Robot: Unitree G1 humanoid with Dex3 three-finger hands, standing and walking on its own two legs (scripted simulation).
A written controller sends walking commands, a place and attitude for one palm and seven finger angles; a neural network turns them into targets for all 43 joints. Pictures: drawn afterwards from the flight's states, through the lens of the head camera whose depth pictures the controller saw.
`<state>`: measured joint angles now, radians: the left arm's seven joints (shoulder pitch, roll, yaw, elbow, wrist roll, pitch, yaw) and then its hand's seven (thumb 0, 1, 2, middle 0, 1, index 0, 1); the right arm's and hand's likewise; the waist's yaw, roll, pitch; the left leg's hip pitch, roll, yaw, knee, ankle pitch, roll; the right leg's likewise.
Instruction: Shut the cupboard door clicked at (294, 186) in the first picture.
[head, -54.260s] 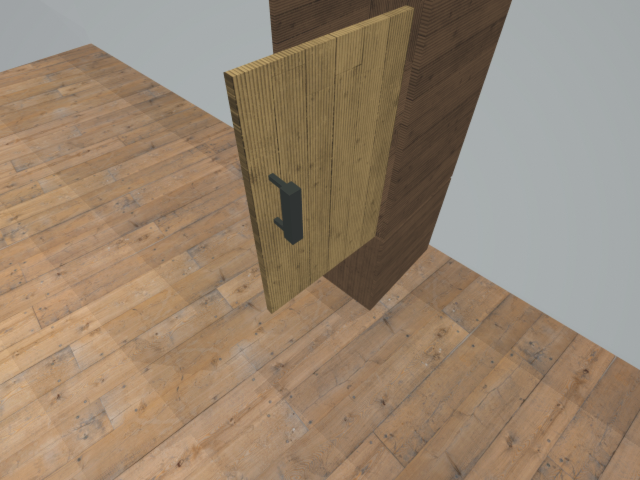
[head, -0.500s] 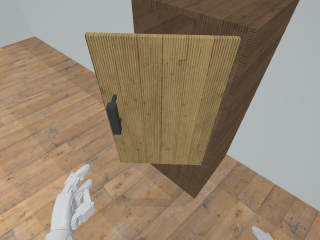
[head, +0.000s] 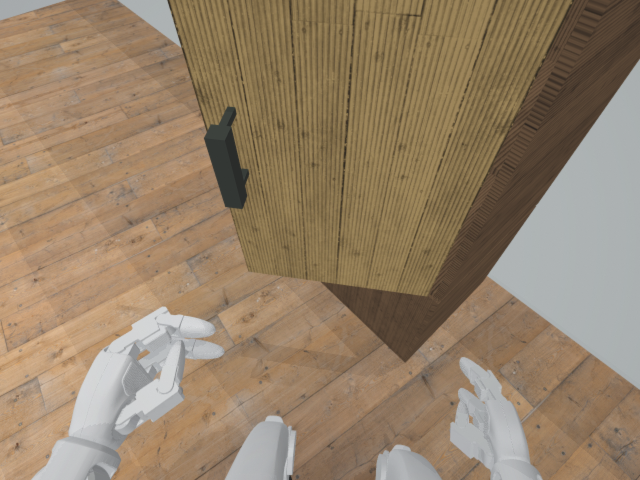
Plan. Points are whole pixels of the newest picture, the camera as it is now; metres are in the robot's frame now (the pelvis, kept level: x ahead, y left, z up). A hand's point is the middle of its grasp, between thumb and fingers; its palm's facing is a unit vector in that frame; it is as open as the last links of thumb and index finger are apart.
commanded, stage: raise the hand and make a fist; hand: left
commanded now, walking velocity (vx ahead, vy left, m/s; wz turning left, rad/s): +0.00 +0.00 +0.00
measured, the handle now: (232, 158) +0.48 +0.17 +0.11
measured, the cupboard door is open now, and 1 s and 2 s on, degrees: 38 38 38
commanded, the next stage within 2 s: bring the fist close to the handle in 1.20 s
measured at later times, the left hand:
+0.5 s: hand (142, 365) +0.21 +0.20 +0.10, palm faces -0.04 -1.00 -0.03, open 3.1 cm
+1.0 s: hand (140, 330) +0.24 +0.21 +0.11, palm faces -0.06 -1.00 -0.03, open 3.1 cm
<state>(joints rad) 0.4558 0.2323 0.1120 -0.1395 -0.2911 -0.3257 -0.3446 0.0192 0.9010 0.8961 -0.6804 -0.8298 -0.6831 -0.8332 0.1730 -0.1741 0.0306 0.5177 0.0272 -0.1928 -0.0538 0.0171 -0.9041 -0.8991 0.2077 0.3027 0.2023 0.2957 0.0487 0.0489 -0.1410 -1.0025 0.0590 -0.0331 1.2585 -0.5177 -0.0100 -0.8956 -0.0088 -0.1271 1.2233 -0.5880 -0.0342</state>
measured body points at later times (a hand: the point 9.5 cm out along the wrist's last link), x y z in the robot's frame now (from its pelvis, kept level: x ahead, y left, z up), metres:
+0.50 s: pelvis +0.01 +0.02 +0.03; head +0.05 +0.03 +0.47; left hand +0.21 +0.25 +0.10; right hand +0.19 -0.22 -0.03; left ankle +0.05 +0.12 -0.63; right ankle +0.01 -0.10 -0.63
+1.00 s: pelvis +0.01 +0.02 +0.04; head +0.05 +0.02 +0.49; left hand +0.24 +0.26 +0.12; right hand +0.18 -0.22 -0.03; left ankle +0.05 +0.12 -0.63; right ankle +0.01 -0.10 -0.63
